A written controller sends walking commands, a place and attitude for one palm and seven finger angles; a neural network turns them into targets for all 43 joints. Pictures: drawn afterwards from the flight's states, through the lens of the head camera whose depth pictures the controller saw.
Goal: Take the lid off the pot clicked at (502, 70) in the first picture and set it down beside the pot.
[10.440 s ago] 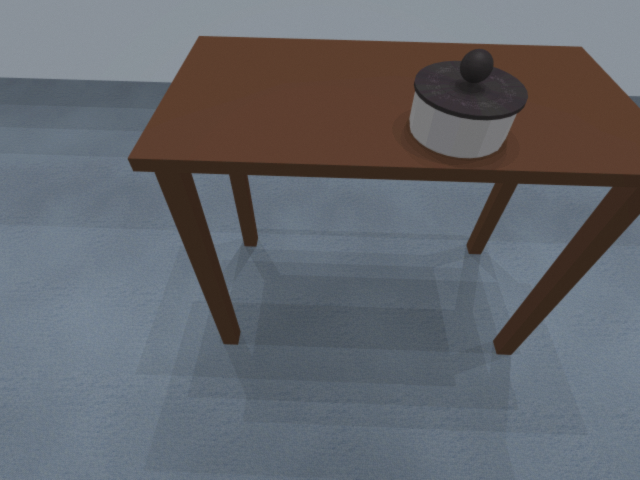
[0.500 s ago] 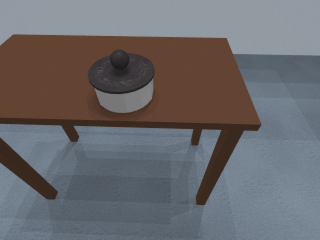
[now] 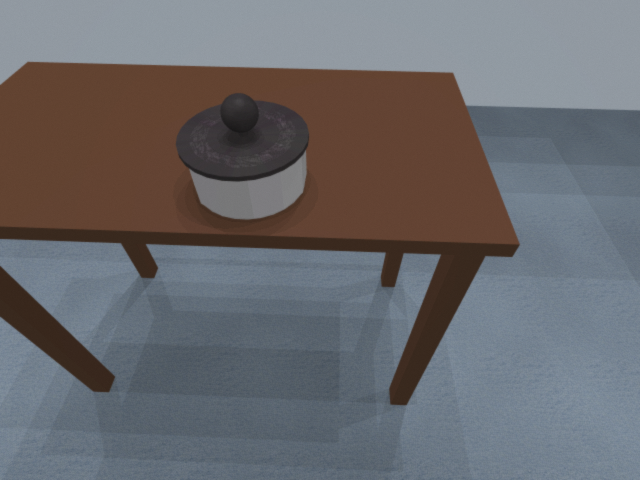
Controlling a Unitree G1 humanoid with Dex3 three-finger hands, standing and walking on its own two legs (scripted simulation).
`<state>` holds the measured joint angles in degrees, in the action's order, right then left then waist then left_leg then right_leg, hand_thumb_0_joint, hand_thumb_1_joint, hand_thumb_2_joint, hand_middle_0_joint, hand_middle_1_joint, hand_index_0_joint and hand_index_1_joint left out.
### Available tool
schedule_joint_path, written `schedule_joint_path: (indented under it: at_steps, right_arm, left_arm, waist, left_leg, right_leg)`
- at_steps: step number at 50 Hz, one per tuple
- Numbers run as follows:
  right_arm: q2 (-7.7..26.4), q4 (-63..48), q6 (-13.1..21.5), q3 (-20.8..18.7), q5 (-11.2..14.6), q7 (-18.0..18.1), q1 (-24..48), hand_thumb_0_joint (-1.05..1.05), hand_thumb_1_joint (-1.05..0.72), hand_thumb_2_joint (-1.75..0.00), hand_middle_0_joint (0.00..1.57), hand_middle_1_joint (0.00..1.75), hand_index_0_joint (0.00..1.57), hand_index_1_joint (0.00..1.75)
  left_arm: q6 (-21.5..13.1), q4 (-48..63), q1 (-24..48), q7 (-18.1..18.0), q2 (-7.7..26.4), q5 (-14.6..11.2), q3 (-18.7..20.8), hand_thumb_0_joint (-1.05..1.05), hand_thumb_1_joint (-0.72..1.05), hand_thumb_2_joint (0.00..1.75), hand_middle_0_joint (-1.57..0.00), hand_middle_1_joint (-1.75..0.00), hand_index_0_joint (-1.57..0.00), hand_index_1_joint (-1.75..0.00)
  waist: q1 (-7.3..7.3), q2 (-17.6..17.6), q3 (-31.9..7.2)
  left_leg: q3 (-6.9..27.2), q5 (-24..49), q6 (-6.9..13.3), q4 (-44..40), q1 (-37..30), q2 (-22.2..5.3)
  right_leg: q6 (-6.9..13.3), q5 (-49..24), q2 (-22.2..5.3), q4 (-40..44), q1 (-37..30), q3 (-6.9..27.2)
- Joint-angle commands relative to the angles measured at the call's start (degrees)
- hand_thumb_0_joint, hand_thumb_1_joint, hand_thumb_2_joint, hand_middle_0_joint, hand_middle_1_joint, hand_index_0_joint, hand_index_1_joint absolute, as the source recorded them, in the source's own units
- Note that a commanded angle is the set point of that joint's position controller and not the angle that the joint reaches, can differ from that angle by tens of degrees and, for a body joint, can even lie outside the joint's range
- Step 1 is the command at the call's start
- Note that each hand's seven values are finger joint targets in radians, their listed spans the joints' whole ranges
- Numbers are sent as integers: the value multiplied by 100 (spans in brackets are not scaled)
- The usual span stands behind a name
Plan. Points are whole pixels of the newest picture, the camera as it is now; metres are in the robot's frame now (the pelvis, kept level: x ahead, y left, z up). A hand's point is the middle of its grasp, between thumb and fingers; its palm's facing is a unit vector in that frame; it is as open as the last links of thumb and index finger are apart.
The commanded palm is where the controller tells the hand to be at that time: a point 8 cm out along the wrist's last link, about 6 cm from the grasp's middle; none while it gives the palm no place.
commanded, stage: look again from close up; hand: left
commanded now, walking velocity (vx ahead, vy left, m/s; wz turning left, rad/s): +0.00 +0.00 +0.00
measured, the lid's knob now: (239, 113) +0.56 +0.16 +0.17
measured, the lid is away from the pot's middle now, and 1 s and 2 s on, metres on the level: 0.00 0.00 0.00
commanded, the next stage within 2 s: shuffle to correct the standing spot in 0.14 s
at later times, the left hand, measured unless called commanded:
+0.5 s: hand out of the picture -0.01 +0.18 -0.19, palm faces +0.10 -0.98 -0.16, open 7.4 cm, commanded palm none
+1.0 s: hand out of the picture +0.13 +0.16 -0.16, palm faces +0.10 -0.96 -0.24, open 7.3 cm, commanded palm none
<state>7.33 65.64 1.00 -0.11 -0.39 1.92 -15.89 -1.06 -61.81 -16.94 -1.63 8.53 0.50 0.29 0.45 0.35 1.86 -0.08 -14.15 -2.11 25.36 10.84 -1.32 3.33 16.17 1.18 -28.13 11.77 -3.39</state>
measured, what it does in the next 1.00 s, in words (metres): walks ahead: right foot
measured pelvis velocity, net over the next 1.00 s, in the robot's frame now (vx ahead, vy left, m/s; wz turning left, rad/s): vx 0.11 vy -0.02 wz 0.01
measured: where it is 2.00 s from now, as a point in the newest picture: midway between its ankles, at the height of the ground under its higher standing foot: outside the picture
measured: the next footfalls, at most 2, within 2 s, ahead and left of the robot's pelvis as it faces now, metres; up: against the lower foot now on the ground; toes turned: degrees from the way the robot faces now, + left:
right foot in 0.78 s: +0.15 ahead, -0.09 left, +0.00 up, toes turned -4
left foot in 1.22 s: +0.22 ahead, +0.12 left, +0.00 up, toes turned +1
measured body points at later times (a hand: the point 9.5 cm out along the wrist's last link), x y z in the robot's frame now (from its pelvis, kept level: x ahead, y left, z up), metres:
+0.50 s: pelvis +0.02 +0.01 -0.01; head +0.02 +0.02 +0.44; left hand -0.01 +0.23 -0.17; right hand +0.00 -0.20 -0.16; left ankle -0.01 +0.14 -0.74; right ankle -0.01 -0.08 -0.74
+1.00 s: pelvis +0.11 -0.02 +0.00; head +0.14 -0.04 +0.45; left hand +0.12 +0.21 -0.14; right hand +0.15 -0.25 -0.16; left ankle +0.13 +0.14 -0.67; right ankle +0.11 -0.09 -0.74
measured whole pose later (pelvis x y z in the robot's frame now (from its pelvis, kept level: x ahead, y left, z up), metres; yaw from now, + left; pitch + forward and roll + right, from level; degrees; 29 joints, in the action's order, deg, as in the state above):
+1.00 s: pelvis +0.11 -0.02 +0.00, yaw +1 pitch +0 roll +4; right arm 10.3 59.3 0.0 -2.7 -0.7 1.1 -14.7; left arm -2.0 -56.8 -17.8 -1.8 8.0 1.3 2.8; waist 0.9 1.0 2.2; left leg -2.4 -21.4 -2.2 54.7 27.7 -1.3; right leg 4.2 16.6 -1.8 -30.0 13.8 -4.1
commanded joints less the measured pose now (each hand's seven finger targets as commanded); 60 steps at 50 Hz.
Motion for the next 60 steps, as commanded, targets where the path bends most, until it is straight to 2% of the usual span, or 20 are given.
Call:
schedule_joint_path:
  at_steps: [1, 12, 19, 23, 24, 26, 28, 32, 37, 38, 39, 40, 41, 43, 46, 48, 54, 57, 59, 60]
  right_arm:
    - [439, -140, 81, -84, -21, 33, -413, 0, -90, -90, 20, 30, 20, 30]
    - [432, -132, 99, -82, -18, 50, -462, 0, -90, -90, 20, 30, 20, 30]
    - [358, -256, -11, -144, -103, -28, -496, 0, -90, -90, 20, 30, 20, 30]
    - [240, -218, 88, -129, -94, -52, -907, 0, -90, -90, 20, 30, 20, 30]
    - [308, -169, 124, -131, -96, -45, -1112, 0, -90, -90, 20, 30, 20, 30]
    - [679, -93, 162, -218, -121, -11, -1534, 0, -90, -90, 20, 30, 20, 30]
    - [757, -112, 202, -230, -133, 40, -1806, 0, -90, -90, 20, 30, 20, 30]
    - [764, -266, 341, -191, -152, 64, -1473, 0, -90, -90, 20, 30, 20, 30]
    - [801, -364, 286, -231, -89, 40, -1008, 0, -90, -90, 20, 30, 20, 30]
    - [598, -414, 292, -209, -34, 5, -1019, 0, -90, -90, 20, 30, 20, 30]
    - [371, -651, 285, -198, -20, -30, -865, 0, -90, -90, 20, 30, 20, 30]
    - [581, -811, 224, -267, -68, -37, -549, 0, -90, -90, 20, 30, 20, 30]
    - [525, -835, 192, -288, -79, -54, -579, 0, -90, -90, 20, 30, 20, 30]
    - [404, -762, 75, -304, -110, -98, -533, 0, -90, -90, 20, 30, 20, 30]
    - [185, -701, -31, -221, -86, -112, -580, 0, -90, -90, 20, 30, 20, 30]
    - [167, -731, -93, -217, -25, -97, -542, 0, -90, -90, 20, 30, 20, 30]
    - [448, -1201, -183, -336, 30, -64, 331, 0, -90, -90, 20, 30, 20, 30]
    - [495, -1334, -184, -375, 20, -36, 513, 0, -90, -90, 20, 30, 20, 30]
    - [526, -1293, -150, -377, 18, -25, 305, 0, -90, -90, 20, 30, 20, 30]
    - [687, -1251, -97, -394, -5, -11, 136, 0, -90, -90, 20, 30, 20, 30]
  left_arm:
    - [-82, 178, -352, -47, 648, -10, 156, 0, 90, 90, -20, -30, -20, -30]
    - [-87, 148, -415, -45, 582, -13, 153, 0, 90, 90, -20, -30, -20, -30]
    - [26, 243, -597, 3, 823, 42, 343, 0, 90, 90, -20, -30, -20, -30]
    - [-7, 395, -376, 38, 710, 44, 375, 0, 90, 90, -20, -30, -20, -30]
    - [0, 439, -294, 60, 607, 49, 353, 0, 90, 90, -20, -30, -20, -30]
    - [-13, 606, -141, 109, 343, 59, 311, 0, 90, 90, -20, -30, -20, -30]
    - [-62, 811, 255, 104, 331, 94, 278, 0, 90, 90, -20, -30, -20, -30]
    - [-148, 927, 427, 178, 193, 33, 294, 0, 90, 90, -20, -30, -20, -30]
    - [-171, 655, -557, 242, 259, 39, 387, 0, 90, 90, -20, -30, -20, -30]
    - [-222, 527, -1066, 182, 673, 48, 476, 0, 90, 90, -20, -30, -20, -30]
    - [-251, 405, -1669, 101, 1255, 61, 609, 0, 90, 90, -20, -30, -20, -30]
    - [-231, 406, -1774, 51, 1306, 9, 597, 0, 90, 90, -20, -30, -20, -30]
    - [-222, 482, -1439, 22, 1201, 11, 589, 0, 90, 90, -20, -30, -20, -30]
    - [-211, 700, -657, -26, 903, 23, 524, 0, 90, 90, -20, -30, -20, -30]
    - [-231, 768, -337, -51, 658, 68, 412, 0, 90, 90, -20, -30, -20, -30]
    - [-185, 771, -287, -63, 813, 71, 445, 0, 90, 90, -20, -30, -20, -30]
    - [-16, 796, -627, -87, 1075, 106, 479, 0, 90, 90, -20, -30, -20, -30]
    - [40, 847, -600, -98, 1066, 132, 474, 0, 90, 90, -20, -30, -20, -30]
    - [76, 938, -408, -95, 1043, 104, 456, 0, 90, 90, -20, -30, -20, -30]
    - [92, 984, -425, -97, 929, 84, 427, 0, 90, 90, -20, -30, -20, -30]
  waist:
    - [-23, -47, 112]
    - [-24, -68, 43]
    - [70, 694, 622]
    - [-145, 199, 647]
    - [-226, -213, 679]
    - [-357, -1522, 655]
    - [-471, -1504, 826]
    - [-279, -737, 149]
    - [307, -393, -265]
    - [533, 511, -492]
    - [742, 2006, -543]
    - [753, 1548, -358]
    - [524, 1070, -63]
    - [209, 893, 252]
    - [-50, 546, 196]
    - [-65, 589, -48]
    - [185, 998, -58]
    - [117, 967, -81]
    - [-66, 871, -127]
    - [-134, 467, -359]
  left_leg:
    - [226, 710, 219, -265, 85, -321]
    - [267, 871, 232, -291, 30, -357]
    - [-300, -878, 219, 831, 776, 21]
    - [-223, -625, 306, 270, 84, -36]
    - [-18, -686, 362, -39, -21, -105]
    - [1443, -947, 873, -940, -204, -1097]
    - [2407, 336, 1587, -1314, -734, -1716]
    - [1446, 2476, 1511, -813, -945, -1528]
    - [211, 1004, 764, 274, 489, -608]
    - [-36, 76, 545, 1076, 1447, -267]
    - [-530, -1791, 288, 2537, 2699, 270]
    - [-137, -2290, 254, 3657, 2926, 101]
    - [28, -1975, 247, 4119, 2975, -94]
    - [135, -1382, 245, 4275, 2658, -257]
    - [-86, -837, 46, 3361, 1883, -174]
    - [-259, -562, -62, 2708, 1496, -48]
    - [-288, -382, -103, 1882, 1374, 251]
    - [-222, -280, -46, 1389, 1066, 303]
    - [-217, 549, 34, 522, 266, 280]
    - [32, 1784, 199, 206, -442, -81]
  right_leg:
    - [-20, -816, -738, 715, 156, 799]
    - [-14, -1043, -712, 650, 100, 757]
    - [454, 2173, -1325, 1581, 500, 1672]
    - [432, 1632, -1048, 901, 1057, 1176]
    - [344, 1432, -800, 413, 1176, 877]
    - [9, 1175, -92, -1165, 1628, -149]
    - [-21, 1759, -135, -2611, 2660, 7]
    - [-78, 1394, -463, -2857, 2399, 189]
    - [-189, -310, -147, -223, -378, -307]
    - [-19, -454, -685, 74, -1574, 408]
    - [549, -720, -2259, 892, -2262, 2694]
    - [1049, -942, -2761, 1261, -1853, 3420]
    - [1247, -458, -2731, 1284, -1314, 3227]
    - [1120, 159, -2372, 1431, -224, 2831]
    - [870, -2678, -1830, 1052, 336, 1290]
    - [823, -3759, -1650, 696, 258, 849]
    - [736, -4494, -1673, 150, -145, 1077]
    - [700, -4461, -1668, -125, -143, 1215]
    - [446, -3835, -1440, -373, 260, 1059]
    - [219, -3155, -1138, -784, 509, 843]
